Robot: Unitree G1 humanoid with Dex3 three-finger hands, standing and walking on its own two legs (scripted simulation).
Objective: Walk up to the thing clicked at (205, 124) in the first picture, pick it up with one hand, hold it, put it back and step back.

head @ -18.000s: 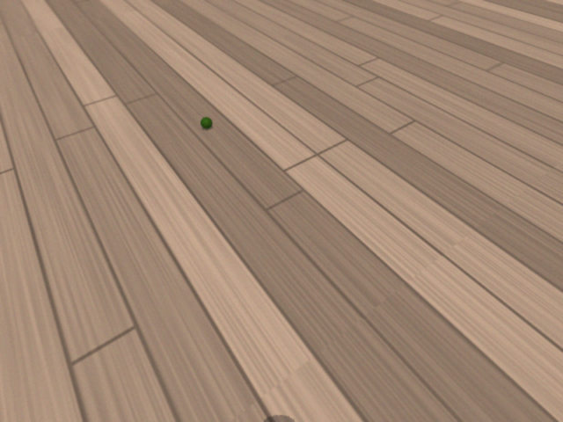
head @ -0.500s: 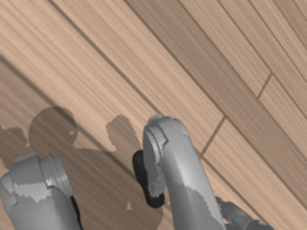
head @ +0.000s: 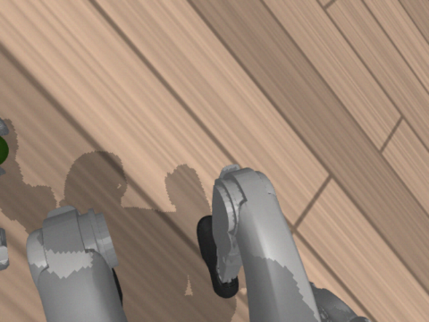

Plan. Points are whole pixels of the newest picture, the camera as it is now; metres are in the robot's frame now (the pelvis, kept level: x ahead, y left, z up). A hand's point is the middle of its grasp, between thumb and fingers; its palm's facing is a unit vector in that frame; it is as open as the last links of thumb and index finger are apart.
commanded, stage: settle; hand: left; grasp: from above
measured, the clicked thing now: out of the picture +0.44 +0.33 -0.25
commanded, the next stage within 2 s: lift in 0.54 s
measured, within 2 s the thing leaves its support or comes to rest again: neither
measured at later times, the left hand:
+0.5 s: hand out of the picture +0.41 +0.32 -0.13, palm faces -0.44 -0.11 -0.89, open 8.9 cm
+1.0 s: hand out of the picture +0.39 +0.32 -0.06, palm faces -0.44 -0.12 -0.89, open 8.9 cm
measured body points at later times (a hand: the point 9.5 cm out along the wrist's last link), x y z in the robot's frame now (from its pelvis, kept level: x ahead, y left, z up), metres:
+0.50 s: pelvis -0.01 -0.01 +0.04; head +0.21 +0.07 +0.42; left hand +0.43 +0.32 -0.08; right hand +0.09 -0.27 -0.07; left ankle +0.06 +0.13 -0.26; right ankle +0.11 -0.13 -0.26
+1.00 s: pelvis -0.01 -0.01 +0.08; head +0.19 +0.06 +0.48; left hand +0.41 +0.33 -0.01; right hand +0.08 -0.28 -0.03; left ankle +0.06 +0.13 -0.26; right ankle +0.11 -0.13 -0.26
